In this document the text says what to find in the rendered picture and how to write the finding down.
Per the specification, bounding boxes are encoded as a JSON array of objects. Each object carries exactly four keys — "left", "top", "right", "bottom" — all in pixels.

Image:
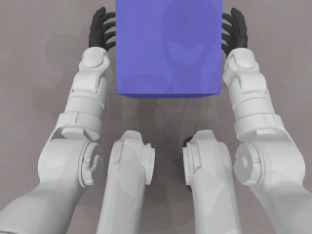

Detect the left robot upper arm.
[{"left": 0, "top": 138, "right": 103, "bottom": 234}]

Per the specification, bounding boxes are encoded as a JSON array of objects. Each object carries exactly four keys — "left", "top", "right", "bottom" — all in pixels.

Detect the robot right hand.
[{"left": 221, "top": 8, "right": 249, "bottom": 57}]

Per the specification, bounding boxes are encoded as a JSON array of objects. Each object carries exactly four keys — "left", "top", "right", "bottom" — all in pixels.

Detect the right robot thigh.
[{"left": 182, "top": 137, "right": 242, "bottom": 234}]

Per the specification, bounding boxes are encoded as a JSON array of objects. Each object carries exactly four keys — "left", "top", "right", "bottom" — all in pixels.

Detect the robot right foot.
[{"left": 182, "top": 136, "right": 193, "bottom": 192}]

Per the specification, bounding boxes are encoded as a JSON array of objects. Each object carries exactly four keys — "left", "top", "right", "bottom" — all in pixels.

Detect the right robot upper arm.
[{"left": 233, "top": 140, "right": 312, "bottom": 234}]

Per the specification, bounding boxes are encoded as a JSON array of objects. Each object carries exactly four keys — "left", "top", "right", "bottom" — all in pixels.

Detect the robot left hand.
[{"left": 89, "top": 7, "right": 116, "bottom": 52}]

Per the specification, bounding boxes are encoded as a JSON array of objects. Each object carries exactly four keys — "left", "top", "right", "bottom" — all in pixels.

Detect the robot right forearm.
[{"left": 222, "top": 48, "right": 305, "bottom": 174}]

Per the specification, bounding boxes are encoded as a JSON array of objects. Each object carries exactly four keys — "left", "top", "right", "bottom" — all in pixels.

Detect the carton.
[{"left": 115, "top": 0, "right": 222, "bottom": 98}]

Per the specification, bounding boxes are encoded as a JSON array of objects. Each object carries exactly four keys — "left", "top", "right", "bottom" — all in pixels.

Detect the robot left forearm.
[{"left": 38, "top": 47, "right": 114, "bottom": 177}]

